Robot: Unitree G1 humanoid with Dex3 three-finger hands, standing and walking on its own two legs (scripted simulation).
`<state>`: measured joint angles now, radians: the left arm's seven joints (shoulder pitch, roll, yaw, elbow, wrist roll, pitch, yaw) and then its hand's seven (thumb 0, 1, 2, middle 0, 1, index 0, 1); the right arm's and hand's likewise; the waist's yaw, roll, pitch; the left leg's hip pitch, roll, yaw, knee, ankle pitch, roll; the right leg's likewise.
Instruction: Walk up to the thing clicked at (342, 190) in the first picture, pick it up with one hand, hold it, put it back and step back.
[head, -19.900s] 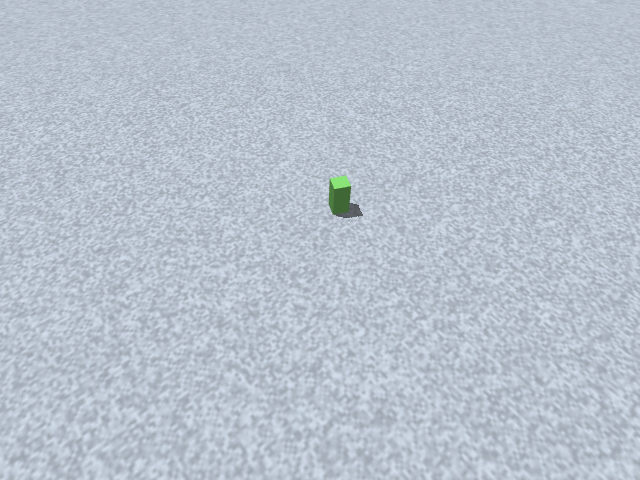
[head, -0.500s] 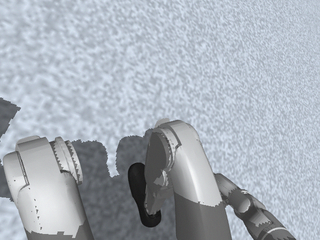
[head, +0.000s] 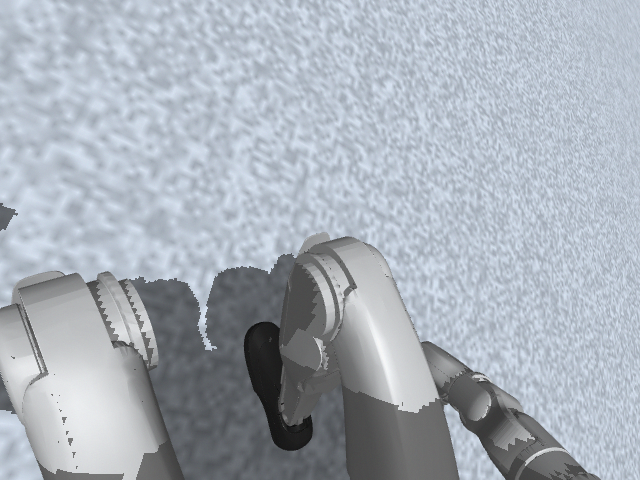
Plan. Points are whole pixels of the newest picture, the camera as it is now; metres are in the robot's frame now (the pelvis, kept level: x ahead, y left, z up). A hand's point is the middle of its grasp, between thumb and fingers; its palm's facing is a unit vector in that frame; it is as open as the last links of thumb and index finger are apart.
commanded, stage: lower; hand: left
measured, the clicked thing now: out of the picture +0.40 +0.35 -0.19
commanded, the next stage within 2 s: loosen in 0.26 s
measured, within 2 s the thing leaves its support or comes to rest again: rests again in 0.90 s
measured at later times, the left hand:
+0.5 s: hand out of the picture +0.39 +0.36 -0.18, palm faces +0.63 -0.78 +0.00, open 10.5 cm
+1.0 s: hand out of the picture +0.39 +0.37 -0.18, palm faces +0.63 -0.78 +0.00, open 10.2 cm
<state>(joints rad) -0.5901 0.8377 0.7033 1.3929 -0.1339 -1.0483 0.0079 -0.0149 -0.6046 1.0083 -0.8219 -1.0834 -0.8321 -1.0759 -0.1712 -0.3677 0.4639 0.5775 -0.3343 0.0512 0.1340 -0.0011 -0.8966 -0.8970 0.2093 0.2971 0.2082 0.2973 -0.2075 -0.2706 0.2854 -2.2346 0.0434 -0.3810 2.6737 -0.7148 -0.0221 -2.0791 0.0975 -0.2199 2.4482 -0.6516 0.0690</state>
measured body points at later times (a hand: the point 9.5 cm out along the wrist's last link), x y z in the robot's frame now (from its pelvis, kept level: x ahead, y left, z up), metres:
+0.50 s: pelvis +0.00 +0.00 +0.00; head +0.21 +0.20 +0.33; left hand +0.35 +0.40 -0.17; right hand +0.19 -0.23 -0.03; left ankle +0.08 +0.13 -0.24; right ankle +0.13 -0.12 -0.24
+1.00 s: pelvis -0.01 +0.00 +0.00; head +0.21 +0.20 +0.33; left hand +0.35 +0.41 -0.18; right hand +0.18 -0.23 -0.03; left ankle +0.08 +0.13 -0.24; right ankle +0.13 -0.12 -0.24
